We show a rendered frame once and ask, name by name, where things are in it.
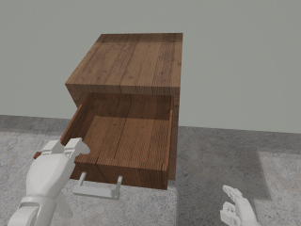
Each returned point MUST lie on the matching right robot hand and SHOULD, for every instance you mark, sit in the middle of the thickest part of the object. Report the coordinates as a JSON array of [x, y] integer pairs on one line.
[[233, 215]]

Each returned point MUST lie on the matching cabinet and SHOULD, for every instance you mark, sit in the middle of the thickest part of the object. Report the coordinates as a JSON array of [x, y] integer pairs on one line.
[[133, 63]]

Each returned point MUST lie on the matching left robot hand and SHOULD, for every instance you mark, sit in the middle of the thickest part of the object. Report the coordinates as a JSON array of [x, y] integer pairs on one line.
[[52, 170]]

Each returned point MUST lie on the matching handle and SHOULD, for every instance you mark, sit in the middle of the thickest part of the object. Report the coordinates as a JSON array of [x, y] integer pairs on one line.
[[96, 192]]

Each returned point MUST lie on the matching drawer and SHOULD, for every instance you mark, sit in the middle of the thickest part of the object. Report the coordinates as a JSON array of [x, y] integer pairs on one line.
[[128, 135]]

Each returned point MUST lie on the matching left robot forearm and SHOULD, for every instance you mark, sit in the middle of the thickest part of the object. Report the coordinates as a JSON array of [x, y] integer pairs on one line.
[[34, 210]]

